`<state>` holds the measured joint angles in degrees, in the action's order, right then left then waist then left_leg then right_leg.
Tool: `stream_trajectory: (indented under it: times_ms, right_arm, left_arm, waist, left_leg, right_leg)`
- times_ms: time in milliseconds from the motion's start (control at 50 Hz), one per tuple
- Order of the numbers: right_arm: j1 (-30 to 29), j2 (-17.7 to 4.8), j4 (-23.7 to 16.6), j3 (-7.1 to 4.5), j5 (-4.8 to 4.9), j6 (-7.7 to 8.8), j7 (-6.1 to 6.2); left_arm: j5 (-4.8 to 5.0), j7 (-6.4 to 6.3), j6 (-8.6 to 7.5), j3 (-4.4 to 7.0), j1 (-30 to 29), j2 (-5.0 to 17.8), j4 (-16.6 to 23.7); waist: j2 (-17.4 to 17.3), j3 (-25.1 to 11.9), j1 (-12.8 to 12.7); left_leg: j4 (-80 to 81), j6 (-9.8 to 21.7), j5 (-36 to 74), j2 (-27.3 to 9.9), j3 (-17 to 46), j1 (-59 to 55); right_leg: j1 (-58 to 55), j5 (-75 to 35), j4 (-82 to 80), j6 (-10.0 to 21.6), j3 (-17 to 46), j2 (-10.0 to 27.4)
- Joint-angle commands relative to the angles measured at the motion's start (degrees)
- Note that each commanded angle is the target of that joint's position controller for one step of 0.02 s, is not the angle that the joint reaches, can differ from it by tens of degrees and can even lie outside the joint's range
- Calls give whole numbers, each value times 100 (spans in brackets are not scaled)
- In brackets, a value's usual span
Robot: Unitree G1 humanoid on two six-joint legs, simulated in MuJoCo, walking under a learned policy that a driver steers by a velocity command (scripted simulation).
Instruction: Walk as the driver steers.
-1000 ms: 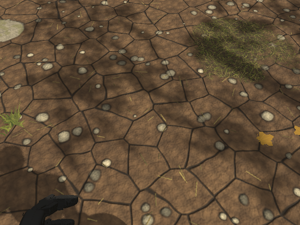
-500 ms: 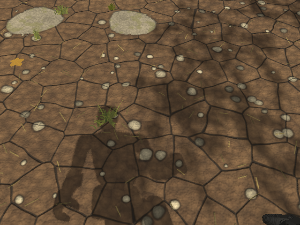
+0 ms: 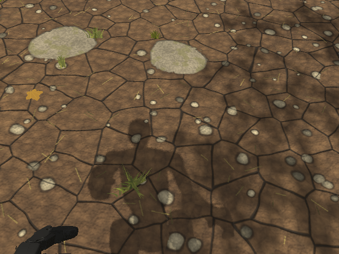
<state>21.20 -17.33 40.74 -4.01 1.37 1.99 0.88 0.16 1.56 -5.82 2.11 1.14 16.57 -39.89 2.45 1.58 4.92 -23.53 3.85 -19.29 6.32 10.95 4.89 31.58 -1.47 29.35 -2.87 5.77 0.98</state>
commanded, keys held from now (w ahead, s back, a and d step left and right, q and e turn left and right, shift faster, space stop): w+q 0.02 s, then q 0.06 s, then no key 0.38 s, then e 0.14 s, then no key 0.40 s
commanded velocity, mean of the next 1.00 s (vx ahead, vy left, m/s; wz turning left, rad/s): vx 0.13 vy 0.00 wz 0.12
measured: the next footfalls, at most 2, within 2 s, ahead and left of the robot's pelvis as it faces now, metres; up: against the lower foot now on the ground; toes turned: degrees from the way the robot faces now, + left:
right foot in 0.06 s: +0.21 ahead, -0.14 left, +0.00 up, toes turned +6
left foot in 0.46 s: +0.23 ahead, +0.12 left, +0.00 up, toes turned +7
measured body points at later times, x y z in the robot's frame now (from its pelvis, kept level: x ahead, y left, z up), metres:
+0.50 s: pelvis +0.16 -0.02 +0.00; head +0.18 -0.01 +0.45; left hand +0.21 +0.27 -0.13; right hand +0.38 -0.24 -0.09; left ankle +0.19 +0.11 -0.74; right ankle +0.17 -0.14 -0.74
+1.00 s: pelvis +0.19 +0.00 +0.00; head +0.19 +0.00 +0.45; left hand +0.27 +0.27 -0.13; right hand +0.34 -0.26 -0.11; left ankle +0.19 +0.11 -0.74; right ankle +0.17 -0.14 -0.74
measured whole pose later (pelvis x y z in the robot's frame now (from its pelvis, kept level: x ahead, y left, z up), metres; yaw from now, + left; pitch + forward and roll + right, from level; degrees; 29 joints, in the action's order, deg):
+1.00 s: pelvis +0.19 +0.00 +0.00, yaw +4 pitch -2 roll +0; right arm 10.2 -14.3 45.0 -2.6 -0.8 -0.2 1.0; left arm -0.4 -0.8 1.8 0.7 7.8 15.3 -54.5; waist 0.0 2.0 -0.1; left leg -29.0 0.3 -14.5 -0.8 -2.7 12.8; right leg 9.1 18.1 28.9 -1.3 2.0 0.9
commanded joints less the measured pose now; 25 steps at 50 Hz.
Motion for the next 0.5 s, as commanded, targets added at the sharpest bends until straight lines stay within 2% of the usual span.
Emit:
stream_trajectory:
  times_ms: [20,40,60,80,100,120,140,160,200,240,300,380,420,440,460,480,500]
  right_arm:
    - [-111,-872,-285,-255,1,5,43]
    - [-207,-739,-324,-212,-6,-16,39]
    - [-243,-444,-431,-106,-65,-18,30]
    - [547,-82,-518,0,-33,-8,52]
    - [827,-452,-538,-26,7,14,74]
    - [427,-888,-449,-153,23,-33,92]
    - [-24,-969,-508,-187,-24,-100,110]
    - [-268,-912,-558,-194,-83,-156,120]
    - [-184,-571,-553,-143,-75,-253,106]
    - [-199,-308,-559,-59,-84,-285,109]
    - [-456,-193,-611,27,-141,-292,76]
    - [-914,-343,-685,11,-132,-333,18]
    - [-961,-345,-672,-7,-154,-335,2]
    - [-964,-379,-661,-22,-186,-325,7]
    - [-1014,-553,-722,-50,-229,-322,40]
    - [-1049,-840,-816,-76,-291,-338,98]
    - [-1328,-551,-750,19,-307,-356,95]
  left_arm:
    - [41,7,-164,280,-39,786,381]
    - [-17,-38,-187,357,413,893,268]
    - [-156,-84,-215,437,1033,1140,233]
    - [-276,-120,-152,532,1544,1598,182]
    - [-105,-54,-72,497,1742,1345,58]
    - [-57,-54,-31,365,1452,877,178]
    - [-90,-60,33,279,1145,653,230]
    - [-99,-50,75,210,894,498,206]
    - [-143,-35,80,172,695,461,70]
    - [-140,-44,79,197,612,565,-77]
    - [-54,-94,153,239,475,757,-229]
    - [23,-89,270,235,618,873,-440]
    - [75,-79,320,196,545,851,-514]
    - [100,-76,329,141,584,730,-567]
    - [34,-62,309,59,799,535,-648]
    - [-168,-14,265,-34,1133,299,-670]
    - [-117,-18,292,-114,1545,49,-772]
  waist:
    - [-1022,-117,-363]
    - [-1002,-297,-623]
    - [-676,-1004,-914]
    - [811,-1905,-677]
    - [1512,-2143,-632]
    - [738,-1449,-742]
    - [293,-999,-733]
    - [129,-638,-643]
    - [378,-445,-393]
    - [500,-508,-337]
    - [461,-815,-354]
    - [409,-759,-538]
    - [356,-620,-443]
    - [296,-564,-386]
    - [43,-597,-422]
    - [-658,-860,-690]
    - [-1244,-1044,-958]
  left_leg:
    - [68,665,1419,-1445,1400,272]
    - [-475,476,1869,-1155,1277,333]
    - [-1788,220,1746,-790,919,732]
    - [-3735,-282,-713,47,129,2499]
    - [-4824,-460,-1891,-82,43,3459]
    - [-5259,-570,-1503,-336,173,3629]
    - [-5254,-643,-1172,-488,-74,3516]
    - [-5008,-699,-1005,-606,-196,3354]
    - [-4319,-709,-757,-785,-380,2691]
    - [-3560,-771,-520,-741,-573,2367]
    - [-2400,-757,272,-834,-698,1752]
    - [-1400,-647,750,-794,-834,1249]
    - [-577,-484,1115,-720,-947,803]
    - [-36,-354,1503,-711,-923,426]
    - [250,-192,2328,-1052,-521,-65]
    - [28,95,3670,-1822,210,-695]
    - [-32,467,2862,-1997,262,-233]
  right_leg:
    - [-888,516,-217,227,-84,-84]
    - [-1561,397,-529,384,-184,-84]
    - [-2819,4,-365,707,317,595]
    - [-4911,-853,-256,1596,2245,2031]
    - [-5156,-358,-665,1984,3721,2542]
    - [-4484,-360,-757,1793,2995,2257]
    - [-3783,-909,-732,1609,2040,1975]
    - [-3128,-1635,-779,1543,1375,1679]
    - [-2297,-2140,-1016,1446,623,1286]
    - [-2125,-2609,-1170,1582,261,1203]
    - [-2119,-2759,-1214,1620,-76,1231]
    - [-2187,-1656,-1188,1556,-82,1257]
    - [-2055,-791,-1007,1400,-39,1186]
    - [-1898,-236,-869,1189,-45,1044]
    - [-1651,346,-687,840,-138,834]
    - [-1244,1429,-242,490,-447,388]
    - [-1574,2141,-482,276,-592,264]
